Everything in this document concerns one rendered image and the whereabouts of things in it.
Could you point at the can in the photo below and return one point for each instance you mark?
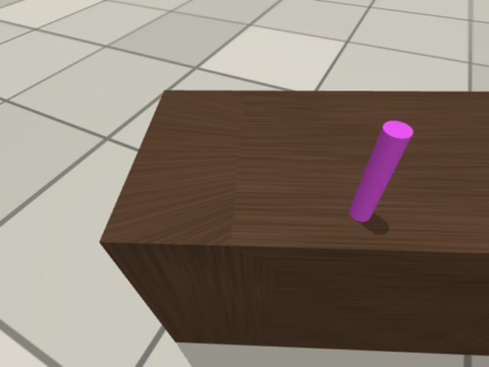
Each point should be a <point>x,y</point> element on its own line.
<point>389,148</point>

